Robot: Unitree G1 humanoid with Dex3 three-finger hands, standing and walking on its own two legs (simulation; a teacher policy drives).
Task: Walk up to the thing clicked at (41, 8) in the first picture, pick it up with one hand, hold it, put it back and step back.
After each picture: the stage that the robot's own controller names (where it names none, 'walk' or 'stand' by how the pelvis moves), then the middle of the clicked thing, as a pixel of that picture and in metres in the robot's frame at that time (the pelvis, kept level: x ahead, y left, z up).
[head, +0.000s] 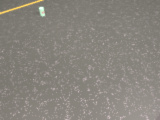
stand; (42, 11) +2.12 +0.57 -0.72
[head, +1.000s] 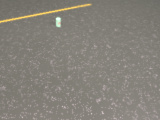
walk; (58, 22) +2.01 +0.28 -0.70
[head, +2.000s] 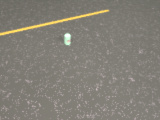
walk; (67, 39) +1.39 +0.13 -0.71
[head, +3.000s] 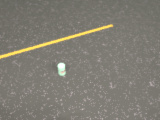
walk; (61, 69) +0.92 +0.18 -0.71
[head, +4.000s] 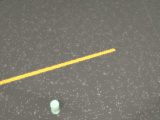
walk; (55, 107) +0.59 +0.18 -0.71
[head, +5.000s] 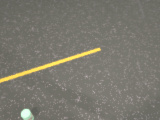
stand; (27, 116) +0.47 +0.41 -0.68
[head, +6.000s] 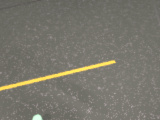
walk; out of the picture +0.49 +0.35 -0.70
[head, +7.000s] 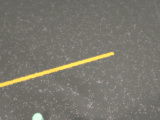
stand; out of the picture +0.44 +0.32 -0.70
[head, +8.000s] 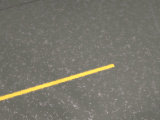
stand; out of the picture +0.40 +0.33 -0.73
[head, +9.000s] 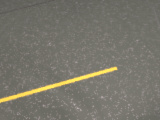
stand; out of the picture +0.40 +0.31 -0.73
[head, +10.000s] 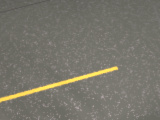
stand; out of the picture +0.39 +0.31 -0.73
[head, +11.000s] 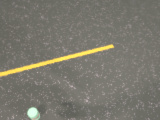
go down; (34, 114) +0.42 +0.32 -0.69
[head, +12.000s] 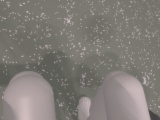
go down; out of the picture +0.46 +0.38 -0.28
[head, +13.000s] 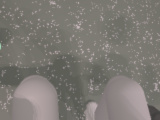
close in; out of the picture +0.45 +0.37 -0.30
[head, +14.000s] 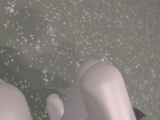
close in; out of the picture +0.42 +0.42 -0.22
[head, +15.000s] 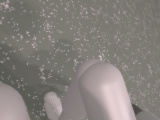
lift; out of the picture +0.41 +0.41 -0.22
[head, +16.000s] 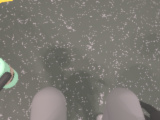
lift; (0, 73) +0.34 +0.28 -0.06
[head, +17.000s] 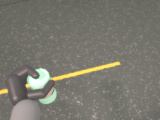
hold; (43, 87) +0.34 +0.15 +0.03
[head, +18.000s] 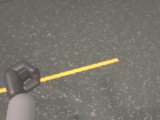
hold; out of the picture +0.31 +0.20 -0.39
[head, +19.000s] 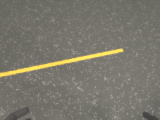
stand; out of the picture +0.30 +0.29 -0.67
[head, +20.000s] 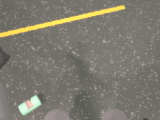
crouch; (30, 105) +0.33 +0.30 -0.54
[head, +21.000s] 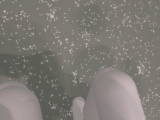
lower; out of the picture +0.34 +0.37 -0.28
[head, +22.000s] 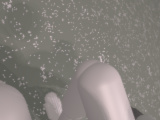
lower; out of the picture +0.33 +0.41 -0.25
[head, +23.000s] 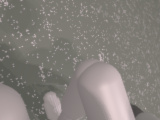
lower; out of the picture +0.33 +0.41 -0.25
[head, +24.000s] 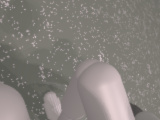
lower; out of the picture +0.33 +0.41 -0.25
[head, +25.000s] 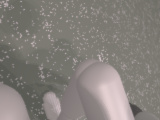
lower; out of the picture +0.33 +0.41 -0.25
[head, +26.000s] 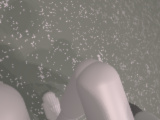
loosen; out of the picture +0.33 +0.41 -0.26
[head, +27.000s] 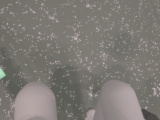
stand; out of the picture +0.37 +0.38 -0.33
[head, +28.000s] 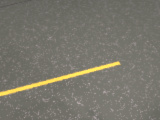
stand; out of the picture +0.34 +0.31 -0.68
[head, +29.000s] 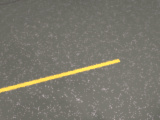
stand; out of the picture +0.36 +0.34 -0.69
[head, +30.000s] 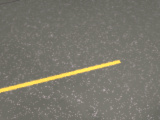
stand; out of the picture +0.36 +0.33 -0.69
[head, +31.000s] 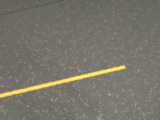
stand; out of the picture +0.39 +0.32 -0.75
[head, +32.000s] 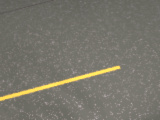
stand; out of the picture +0.34 +0.35 -0.75
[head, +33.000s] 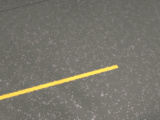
walk; out of the picture +0.35 +0.36 -0.75
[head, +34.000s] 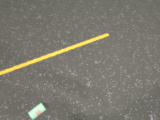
walk; (37, 111) +0.46 +0.37 -0.72
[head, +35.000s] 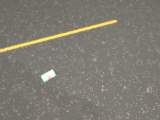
walk; (48, 75) +0.80 +0.34 -0.73
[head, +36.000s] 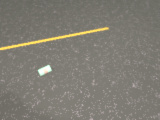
stand; (44, 70) +1.00 +0.37 -0.73
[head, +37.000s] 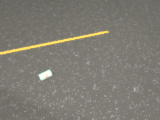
stand; (45, 75) +0.97 +0.35 -0.75
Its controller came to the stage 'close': yes
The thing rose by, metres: 0.71
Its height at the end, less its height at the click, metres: -0.02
